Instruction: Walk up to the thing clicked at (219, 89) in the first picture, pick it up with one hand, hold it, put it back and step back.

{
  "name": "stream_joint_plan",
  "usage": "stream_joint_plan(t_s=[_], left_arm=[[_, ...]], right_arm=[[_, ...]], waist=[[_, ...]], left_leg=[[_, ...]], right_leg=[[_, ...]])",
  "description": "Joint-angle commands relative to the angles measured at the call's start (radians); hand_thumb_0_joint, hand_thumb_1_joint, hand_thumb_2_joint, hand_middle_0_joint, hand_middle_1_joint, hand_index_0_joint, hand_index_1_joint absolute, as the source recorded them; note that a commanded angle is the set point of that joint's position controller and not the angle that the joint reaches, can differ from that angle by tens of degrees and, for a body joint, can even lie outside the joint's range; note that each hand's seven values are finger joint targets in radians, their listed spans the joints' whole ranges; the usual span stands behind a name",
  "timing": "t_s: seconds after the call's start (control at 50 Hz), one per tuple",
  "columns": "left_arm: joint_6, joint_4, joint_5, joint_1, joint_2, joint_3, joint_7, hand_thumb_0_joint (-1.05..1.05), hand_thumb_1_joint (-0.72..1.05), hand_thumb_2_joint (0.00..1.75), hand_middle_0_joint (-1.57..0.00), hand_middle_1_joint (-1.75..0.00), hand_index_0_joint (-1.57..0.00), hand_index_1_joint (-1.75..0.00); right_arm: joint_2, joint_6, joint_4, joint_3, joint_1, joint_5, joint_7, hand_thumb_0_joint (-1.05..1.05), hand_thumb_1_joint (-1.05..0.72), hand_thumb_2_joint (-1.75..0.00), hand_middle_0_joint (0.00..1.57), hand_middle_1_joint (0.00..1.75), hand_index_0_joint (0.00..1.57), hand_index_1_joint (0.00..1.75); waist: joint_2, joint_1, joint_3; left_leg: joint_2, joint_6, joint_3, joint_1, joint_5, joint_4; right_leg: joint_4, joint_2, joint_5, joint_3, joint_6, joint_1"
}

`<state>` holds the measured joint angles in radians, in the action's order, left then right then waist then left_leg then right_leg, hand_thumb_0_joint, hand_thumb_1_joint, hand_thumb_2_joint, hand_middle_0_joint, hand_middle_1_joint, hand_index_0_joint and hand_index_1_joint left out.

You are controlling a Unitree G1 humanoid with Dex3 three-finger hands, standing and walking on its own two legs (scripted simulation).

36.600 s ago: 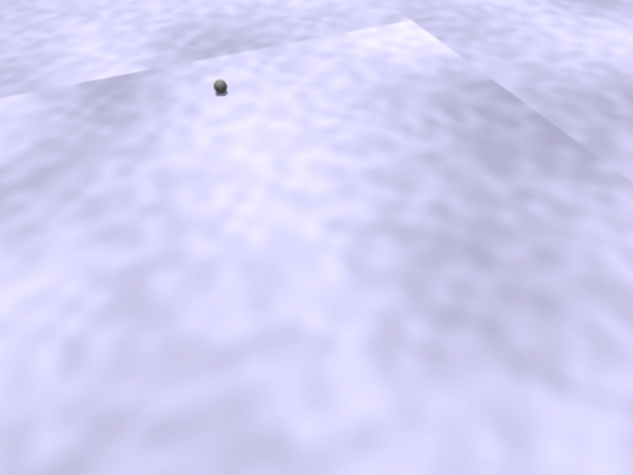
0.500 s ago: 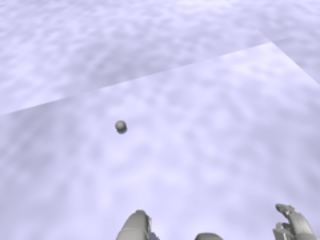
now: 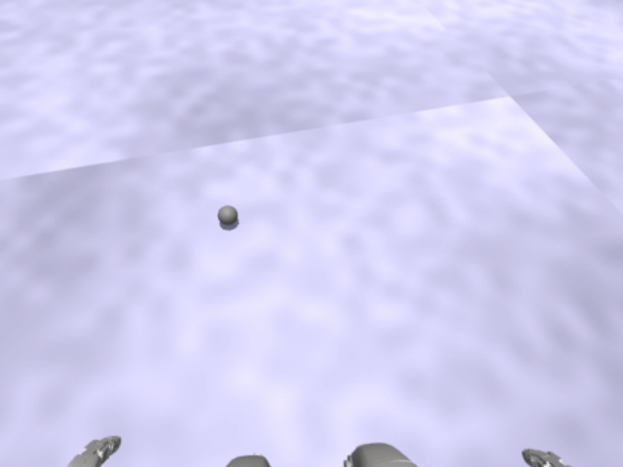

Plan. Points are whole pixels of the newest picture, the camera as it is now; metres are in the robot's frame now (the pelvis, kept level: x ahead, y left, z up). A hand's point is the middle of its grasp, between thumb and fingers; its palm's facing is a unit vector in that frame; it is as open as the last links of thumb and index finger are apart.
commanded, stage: step back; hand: left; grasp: from above
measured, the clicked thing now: (227, 215) +1.04 +0.31 -0.72
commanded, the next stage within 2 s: stand in 1.00 s
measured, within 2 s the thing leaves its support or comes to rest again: neither
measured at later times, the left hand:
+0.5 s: hand out of the picture +0.01 +0.29 -0.14, palm faces -0.01 -0.91 -0.40, open 7.4 cm
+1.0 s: hand out of the picture +0.12 +0.25 -0.14, palm faces +0.05 -0.94 -0.34, open 7.4 cm
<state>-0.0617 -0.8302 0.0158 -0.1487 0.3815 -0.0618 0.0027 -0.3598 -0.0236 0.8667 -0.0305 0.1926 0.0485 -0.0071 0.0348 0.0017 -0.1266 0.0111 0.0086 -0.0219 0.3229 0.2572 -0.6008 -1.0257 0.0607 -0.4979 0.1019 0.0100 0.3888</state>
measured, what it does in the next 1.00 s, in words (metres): steps on the spot: right foot, then left foot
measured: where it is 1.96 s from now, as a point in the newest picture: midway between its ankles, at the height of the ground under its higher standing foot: outside the picture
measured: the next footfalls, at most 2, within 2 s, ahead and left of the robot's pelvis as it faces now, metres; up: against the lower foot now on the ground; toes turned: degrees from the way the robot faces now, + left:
right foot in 0.08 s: +0.05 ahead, -0.13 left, +0.00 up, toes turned -2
left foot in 0.36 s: +0.05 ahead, +0.13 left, +0.00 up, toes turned +0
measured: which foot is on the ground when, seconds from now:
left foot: down 0.00-0.10, up 0.12-0.34, down 0.36-1.00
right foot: up 0.00-0.06, down 0.08-1.00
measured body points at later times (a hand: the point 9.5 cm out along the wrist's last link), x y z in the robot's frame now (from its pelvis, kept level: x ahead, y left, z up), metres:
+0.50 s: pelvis -0.04 +0.00 +0.00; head -0.03 +0.00 +0.45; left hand +0.01 +0.33 -0.12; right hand +0.02 -0.30 -0.12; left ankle -0.02 +0.13 -0.73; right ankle -0.05 -0.12 -0.70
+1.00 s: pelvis +0.01 +0.00 +0.00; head +0.03 +0.00 +0.45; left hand +0.11 +0.30 -0.12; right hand +0.09 -0.30 -0.13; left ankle +0.01 +0.13 -0.73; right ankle +0.01 -0.12 -0.73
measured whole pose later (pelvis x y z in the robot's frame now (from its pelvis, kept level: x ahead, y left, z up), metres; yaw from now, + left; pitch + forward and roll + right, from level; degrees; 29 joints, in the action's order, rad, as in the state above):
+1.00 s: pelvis +0.01 +0.00 +0.00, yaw +1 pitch -2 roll +0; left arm 0.01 -1.01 0.00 -0.08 0.35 -0.04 0.00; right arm -0.35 0.01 1.05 -0.03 0.17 0.03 0.00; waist 0.01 0.02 -0.07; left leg 0.01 -0.01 -0.02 0.23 0.30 -0.57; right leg -0.57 -0.04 -0.32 -0.05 -0.01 0.22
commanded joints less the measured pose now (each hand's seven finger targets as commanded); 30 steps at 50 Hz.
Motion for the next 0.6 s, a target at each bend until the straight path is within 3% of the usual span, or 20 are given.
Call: stream_joint_plan(t_s=[0.0, 0.04, 0.06, 0.08, 0.1, 0.12, 0.14, 0.16, 0.18, 0.24, 0.28, 0.3, 0.34, 0.36, 0.38, 0.4, 0.42, 0.46, 0.54, 0.58], left_arm=[[0.069, 0.040, 0.005, -0.024, 0.169, -0.044, 0.001, 0.00, 0.90, 0.90, -0.20, -0.30, -0.20, -0.30], [0.095, -0.032, 0.014, -0.123, 0.162, -0.054, 0.015, 0.00, 0.90, 0.90, -0.20, -0.30, -0.20, -0.30], [0.107, -0.054, 0.027, -0.140, 0.216, -0.069, 0.022, 0.00, 0.90, 0.90, -0.20, -0.30, -0.20, -0.30], [0.116, -0.047, 0.041, -0.123, 0.274, -0.077, 0.024, 0.00, 0.90, 0.90, -0.20, -0.30, -0.20, -0.30], [0.112, -0.015, 0.039, -0.048, 0.352, -0.093, 0.027, 0.00, 0.90, 0.90, -0.20, -0.30, -0.20, -0.30], [0.110, 0.001, 0.038, 0.053, 0.350, -0.088, 0.024, 0.00, 0.90, 0.90, -0.20, -0.30, -0.20, -0.30], [0.114, 0.009, 0.030, 0.106, 0.294, -0.073, 0.021, 0.00, 0.90, 0.90, -0.20, -0.30, -0.20, -0.30], [0.121, -0.004, 0.026, 0.078, 0.252, -0.061, 0.020, 0.00, 0.90, 0.90, -0.20, -0.30, -0.20, -0.30], [0.125, -0.019, 0.025, 0.051, 0.240, -0.063, 0.021, 0.00, 0.90, 0.90, -0.20, -0.30, -0.20, -0.30], [0.128, -0.052, 0.028, -0.045, 0.269, -0.070, 0.009, 0.00, 0.90, 0.90, -0.20, -0.30, -0.20, -0.30], [0.118, -0.055, 0.024, -0.040, 0.268, -0.070, 0.003, 0.00, 0.90, 0.90, -0.20, -0.30, -0.20, -0.30], [0.111, -0.051, 0.021, -0.017, 0.267, -0.064, 0.001, 0.00, 0.90, 0.90, -0.20, -0.30, -0.20, -0.30], [0.099, -0.046, 0.019, -0.028, 0.218, -0.036, -0.003, 0.00, 0.90, 0.90, -0.20, -0.30, -0.20, -0.30], [0.100, -0.043, 0.013, -0.032, 0.174, -0.022, -0.003, 0.00, 0.90, 0.90, -0.20, -0.30, -0.20, -0.30], [0.100, -0.031, -0.001, -0.016, 0.121, -0.007, -0.004, 0.00, 0.90, 0.90, -0.20, -0.30, -0.20, -0.30], [0.095, -0.037, 0.004, 0.022, 0.203, -0.031, 0.005, 0.00, 0.90, 0.90, -0.20, -0.30, -0.20, -0.30], [0.096, -0.038, 0.007, 0.006, 0.241, -0.037, 0.003, 0.00, 0.90, 0.90, -0.20, -0.30, -0.20, -0.30], [0.102, -0.058, 0.006, -0.029, 0.219, -0.036, -0.007, 0.00, 0.90, 0.90, -0.20, -0.30, -0.20, -0.30], [0.101, -0.087, 0.004, -0.051, 0.194, -0.044, -0.019, 0.00, 0.90, 0.90, -0.20, -0.30, -0.20, -0.30], [0.109, -0.116, 0.004, -0.108, 0.158, -0.040, -0.009, 0.00, 0.90, 0.90, -0.20, -0.30, -0.20, -0.30]], right_arm=[[-0.249, 0.023, -0.072, -0.080, -0.038, -0.002, -0.007, 0.00, -0.90, -0.90, 0.20, 0.30, 0.20, 0.30], [-0.240, 0.002, -0.059, -0.076, -0.045, -0.008, 0.000, 0.00, -0.90, -0.90, 0.20, 0.30, 0.20, 0.30], [-0.187, 0.001, -0.066, -0.060, -0.037, -0.014, 0.001, 0.00, -0.90, -0.90, 0.20, 0.30, 0.20, 0.30], [-0.132, 0.005, -0.083, -0.043, -0.031, -0.020, 0.006, 0.00, -0.90, -0.90, 0.20, 0.30, 0.20, 0.30], [-0.189, 0.004, -0.084, -0.060, -0.088, -0.011, -0.007, 0.00, -0.90, -0.90, 0.20, 0.30, 0.20, 0.30], [-0.236, 0.007, -0.050, -0.081, -0.064, -0.016, -0.004, 0.00, -0.90, -0.90, 0.20, 0.30, 0.20, 0.30], [-0.252, 0.010, -0.034, -0.084, -0.053, -0.023, 0.009, 0.00, -0.90, -0.90, 0.20, 0.30, 0.20, 0.30], [-0.239, 0.016, -0.021, -0.081, -0.063, -0.026, 0.017, 0.00, -0.90, -0.90, 0.20, 0.30, 0.20, 0.30], [-0.207, 0.020, -0.016, -0.074, -0.055, -0.027, 0.018, 0.00, -0.90, -0.90, 0.20, 0.30, 0.20, 0.30], [-0.202, 0.034, -0.023, -0.068, -0.085, -0.013, 0.027, 0.00, -0.90, -0.90, 0.20, 0.30, 0.20, 0.30], [-0.193, 0.047, -0.012, -0.069, -0.064, -0.013, 0.030, 0.00, -0.90, -0.90, 0.20, 0.30, 0.20, 0.30], [-0.188, 0.054, 0.002, -0.073, -0.038, -0.013, 0.030, 0.00, -0.90, -0.90, 0.20, 0.30, 0.20, 0.30], [-0.199, 0.068, 0.030, -0.087, 0.013, -0.012, 0.022, 0.00, -0.90, -0.90, 0.20, 0.30, 0.20, 0.30], [-0.226, 0.074, 0.044, -0.100, 0.056, -0.006, 0.015, 0.00, -0.90, -0.90, 0.20, 0.30, 0.20, 0.30], [-0.287, 0.078, 0.043, -0.110, 0.076, -0.004, 0.010, 0.00, -0.90, -0.90, 0.20, 0.30, 0.20, 0.30], [-0.341, 0.075, 0.042, -0.120, 0.086, -0.007, 0.011, 0.00, -0.90, -0.90, 0.20, 0.30, 0.20, 0.30], [-0.351, 0.071, 0.041, -0.127, 0.067, -0.008, 0.012, 0.00, -0.90, -0.90, 0.20, 0.30, 0.20, 0.30], [-0.287, 0.071, 0.025, -0.105, 0.014, -0.002, 0.013, 0.00, -0.90, -0.90, 0.20, 0.30, 0.20, 0.30], [-0.270, 0.070, 0.018, -0.097, -0.015, -0.006, 0.013, 0.00, -0.90, -0.90, 0.20, 0.30, 0.20, 0.30], [-0.234, 0.056, 0.006, -0.078, -0.079, -0.022, 0.013, 0.00, -0.90, -0.90, 0.20, 0.30, 0.20, 0.30]], waist=[[-0.231, -0.019, 0.169], [-0.182, 0.028, 0.182], [-0.077, 0.033, 0.176], [0.104, 0.025, 0.132], [0.090, 0.057, 0.073], [0.109, 0.021, 0.001], [0.062, -0.019, -0.042], [0.033, -0.010, -0.042], [0.065, 0.001, -0.020], [0.110, 0.050, -0.002], [0.145, 0.044, 0.013], [0.150, 0.021, 0.035], [0.085, -0.010, 0.101], [-0.010, -0.028, 0.151], [-0.171, -0.034, 0.171], [-0.136, -0.051, 0.133], [-0.123, -0.042, 0.093], [-0.142, -0.009, 0.048], [-0.217, -0.007, 0.055], [-0.194, 0.051, 0.108]], left_leg=[[0.171, 0.182, -0.173, -0.174, 0.066, 0.149], [0.142, 0.133, -0.112, -0.092, 0.007, -0.012], [0.092, 0.084, -0.080, 0.061, 0.060, -0.122], [-0.019, 0.018, -0.047, 0.274, 0.239, -0.214], [0.009, -0.002, -0.120, 0.195, 0.308, -0.248], [0.043, -0.004, -0.145, 0.044, 0.268, -0.318], [0.056, -0.004, -0.143, 0.005, 0.210, -0.303], [0.014, -0.004, -0.104, 0.076, 0.165, -0.255], [-0.002, -0.005, -0.095, 0.122, 0.142, -0.230], [0.000, -0.013, -0.043, 0.118, 0.182, -0.122], [-0.007, -0.017, 0.011, 0.070, 0.205, -0.012], [-0.015, -0.013, 0.034, -0.009, 0.157, 0.077], [-0.033, 0.005, 0.010, -0.237, 0.036, 0.201], [0.072, 0.037, -0.145, -0.350, 0.046, 0.245], [0.254, 0.126, -0.428, -0.392, 0.199, 0.333], [0.343, 0.222, -0.524, -0.265, 0.360, 0.362], [0.347, 0.251, -0.502, -0.179, 0.444, 0.380], [0.263, 0.197, -0.368, -0.166, 0.339, 0.365], [0.202, 0.166, -0.243, -0.048, 0.193, 0.314], [0.165, 0.120, -0.140, 0.009, 0.055, 0.183]], right_leg=[[0.450, -0.046, -0.012, -0.075, -0.016, -0.079], [0.781, -0.032, 0.169, -0.082, 0.006, -0.272], [0.746, -0.088, 0.170, 0.072, 0.031, -0.380], [0.759, -0.260, 0.101, 0.364, 0.080, -0.406], [0.778, -0.428, -0.106, 0.499, 0.209, -0.113], [0.815, -0.457, -0.250, 0.520, 0.235, 0.107], [0.808, -0.392, -0.271, 0.405, 0.198, 0.131], [0.773, -0.304, -0.161, 0.284, 0.157, 0.011], [0.752, -0.268, -0.058, 0.226, 0.144, -0.087], [0.747, -0.279, -0.051, 0.230, 0.150, -0.146], [0.723, -0.282, 0.000, 0.192, 0.151, -0.167], [0.687, -0.273, 0.038, 0.154, 0.143, -0.142], [0.532, -0.209, 0.184, 0.054, 0.093, -0.050], [0.393, -0.155, 0.235, -0.008, 0.058, 0.037], [0.230, -0.041, 0.060, -0.112, 0.014, 0.175], [0.138, -0.079, -0.081, -0.070, 0.018, 0.155], [0.113, -0.108, -0.088, -0.044, 0.022, 0.125], [0.160, -0.120, -0.034, -0.039, 0.026, 0.119], [0.310, -0.099, 0.055, -0.103, 0.014, -0.038], [0.552, -0.067, 0.208, -0.143, 0.016, -0.227]])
